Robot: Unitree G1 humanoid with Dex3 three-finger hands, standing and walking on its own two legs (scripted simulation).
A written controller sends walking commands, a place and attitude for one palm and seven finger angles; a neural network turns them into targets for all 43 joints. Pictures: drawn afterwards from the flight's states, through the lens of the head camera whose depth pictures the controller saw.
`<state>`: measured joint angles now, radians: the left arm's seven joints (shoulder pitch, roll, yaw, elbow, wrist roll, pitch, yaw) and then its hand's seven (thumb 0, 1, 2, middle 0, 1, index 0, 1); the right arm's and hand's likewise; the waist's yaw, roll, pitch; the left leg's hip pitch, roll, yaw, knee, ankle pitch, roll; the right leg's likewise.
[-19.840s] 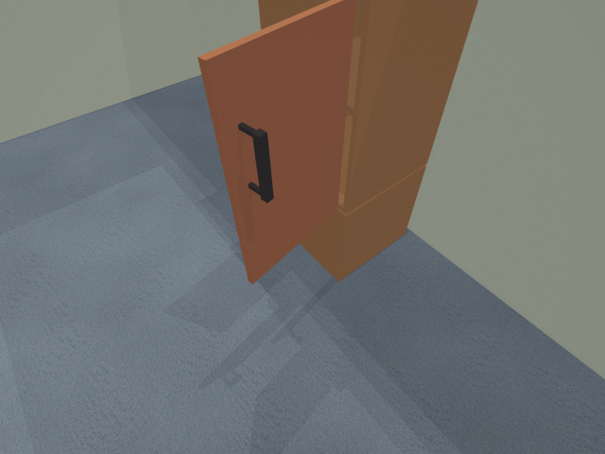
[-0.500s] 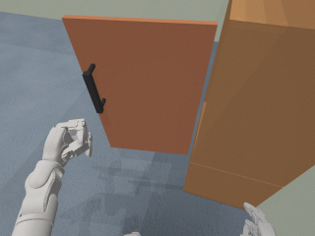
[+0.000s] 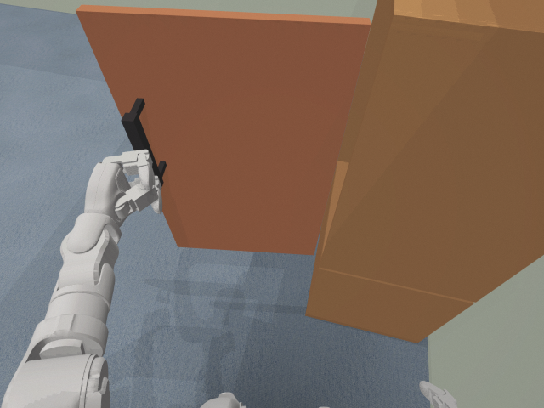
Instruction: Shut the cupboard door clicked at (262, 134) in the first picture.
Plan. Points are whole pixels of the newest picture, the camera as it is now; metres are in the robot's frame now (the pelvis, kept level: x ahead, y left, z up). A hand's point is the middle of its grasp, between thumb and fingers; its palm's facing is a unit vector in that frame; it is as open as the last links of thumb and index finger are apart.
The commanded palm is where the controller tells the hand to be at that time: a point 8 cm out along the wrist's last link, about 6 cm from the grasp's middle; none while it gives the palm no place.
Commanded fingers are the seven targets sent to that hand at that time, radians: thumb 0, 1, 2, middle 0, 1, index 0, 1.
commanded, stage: bring the fist close to the handle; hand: left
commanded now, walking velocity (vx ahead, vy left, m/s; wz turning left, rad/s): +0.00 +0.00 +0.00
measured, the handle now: (148, 147) +0.50 +0.22 +0.08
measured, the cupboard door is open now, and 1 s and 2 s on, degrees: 100 95 80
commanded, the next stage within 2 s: push the door shut along its arc in 0.32 s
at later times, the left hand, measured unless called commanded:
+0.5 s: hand (157, 192) +0.40 +0.18 +0.09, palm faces -0.05 -1.00 -0.01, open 3.1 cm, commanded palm +0.38 +0.23 +0.09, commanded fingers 0.00 0.90 0.90 -1.30 -1.50 -1.30 -1.50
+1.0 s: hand (169, 160) +0.46 +0.17 +0.10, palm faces -0.15 -0.99 -0.02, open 3.1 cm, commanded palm +0.46 +0.21 +0.09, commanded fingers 0.00 0.90 0.90 -1.30 -1.50 -1.30 -1.50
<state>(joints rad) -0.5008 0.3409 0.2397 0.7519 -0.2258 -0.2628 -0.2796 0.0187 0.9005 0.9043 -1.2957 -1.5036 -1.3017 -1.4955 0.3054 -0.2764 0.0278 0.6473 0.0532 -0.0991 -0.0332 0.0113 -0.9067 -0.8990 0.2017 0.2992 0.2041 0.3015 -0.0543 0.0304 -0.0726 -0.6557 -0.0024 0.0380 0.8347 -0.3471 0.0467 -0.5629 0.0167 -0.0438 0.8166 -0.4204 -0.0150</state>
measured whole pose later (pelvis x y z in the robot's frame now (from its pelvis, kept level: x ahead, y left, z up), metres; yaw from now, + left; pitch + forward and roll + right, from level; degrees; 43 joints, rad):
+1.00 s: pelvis -0.01 -0.01 -0.02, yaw +0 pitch +14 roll -2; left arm -0.83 0.49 0.27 1.13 -0.22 -0.32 -0.42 0.02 0.90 0.90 -1.30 -1.50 -1.31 -1.50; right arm 0.36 -0.30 0.02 0.68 0.06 -0.02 -0.04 0.01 -0.91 -0.90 0.20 0.30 0.20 0.30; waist -0.11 0.04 -0.09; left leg -0.82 0.02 0.01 0.93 -0.37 0.03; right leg -0.72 0.04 -0.07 0.90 -0.44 -0.04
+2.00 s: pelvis +0.00 +0.00 -0.04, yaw -2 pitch +24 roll -5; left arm -1.30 0.62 0.22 1.35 -0.10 -0.20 -0.50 0.01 0.93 0.95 -1.29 -1.50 -1.30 -1.50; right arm 0.39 -0.30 0.04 0.72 0.01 -0.05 -0.05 0.00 -0.91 -0.90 0.20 0.30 0.21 0.30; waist -0.23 0.06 -0.09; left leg -1.09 0.04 0.00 1.09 -0.42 0.05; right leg -0.97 0.05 -0.08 1.02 -0.48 -0.02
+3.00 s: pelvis +0.03 -0.02 -0.01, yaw -2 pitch +21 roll -2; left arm -0.99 0.35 0.31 1.16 -0.05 -0.31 -0.02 0.02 0.90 0.91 -1.29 -1.50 -1.30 -1.50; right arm 0.51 -0.27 -0.01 0.66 -0.03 0.04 0.07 0.00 -0.91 -0.90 0.20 0.30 0.20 0.30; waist -0.19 0.07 -0.13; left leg -0.87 0.04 0.03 0.92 -0.41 0.02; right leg -0.77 0.07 -0.04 0.87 -0.46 -0.04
